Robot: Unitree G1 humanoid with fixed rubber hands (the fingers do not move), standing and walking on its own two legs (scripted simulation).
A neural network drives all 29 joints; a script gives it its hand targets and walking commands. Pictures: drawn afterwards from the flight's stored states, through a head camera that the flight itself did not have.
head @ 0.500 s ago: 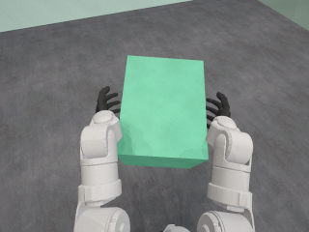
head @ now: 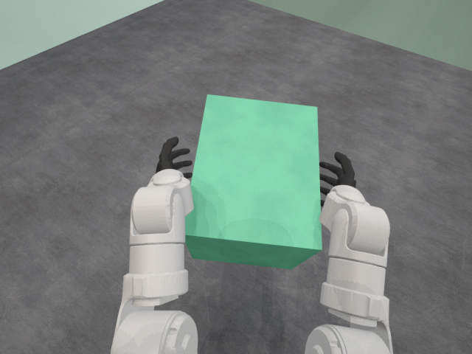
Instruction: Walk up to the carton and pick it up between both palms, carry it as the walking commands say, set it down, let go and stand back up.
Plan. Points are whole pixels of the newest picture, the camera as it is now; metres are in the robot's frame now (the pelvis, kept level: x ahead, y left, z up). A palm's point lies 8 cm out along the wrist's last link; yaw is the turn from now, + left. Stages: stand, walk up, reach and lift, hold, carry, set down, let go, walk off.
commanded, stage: carry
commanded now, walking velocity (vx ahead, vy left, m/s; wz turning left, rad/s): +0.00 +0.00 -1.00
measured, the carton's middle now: (251, 186) +0.41 -0.01 +0.03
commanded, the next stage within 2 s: none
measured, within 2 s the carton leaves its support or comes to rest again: neither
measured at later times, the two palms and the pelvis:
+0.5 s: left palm (267, 176) +0.35 -0.03 +0.13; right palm (471, 260) +0.23 -0.27 +0.14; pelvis -0.03 -0.01 +0.02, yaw -31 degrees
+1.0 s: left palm (398, 242) +0.26 -0.20 +0.12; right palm out of the picture +0.07 -0.40 +0.13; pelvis -0.08 -0.05 +0.01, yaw -44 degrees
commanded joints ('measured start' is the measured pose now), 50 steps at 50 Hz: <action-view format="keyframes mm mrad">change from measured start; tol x32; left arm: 1 -536 -866 -556 -39 -304 -5 -204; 50 -587 -792 -536 14 -265 6 -173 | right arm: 1 -736 972 729 -41 368 -30 200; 50 -685 926 619 127 304 -11 166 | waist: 1 21 -204 -506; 14 19 -196 -491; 17 -1 335 -462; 30 -7 277 -400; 33 38 -239 -459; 50 3 -166 -521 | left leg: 1 -167 -29 -60 67 111 7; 14 281 -195 -81 -556 205 104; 19 582 329 -223 -669 1101 307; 31 452 150 188 -325 963 70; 34 -223 -36 32 138 -163 16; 50 270 -179 11 -617 310 151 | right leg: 1 524 -242 321 -76 782 -114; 14 251 -134 519 -164 458 -56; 18 -251 -27 99 528 -297 89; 30 72 8 -175 -109 -14 96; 32 416 -107 36 -287 301 45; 34 675 -409 394 -40 1378 -160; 40 444 -307 202 -146 602 -139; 50 362 -255 213 -154 597 -98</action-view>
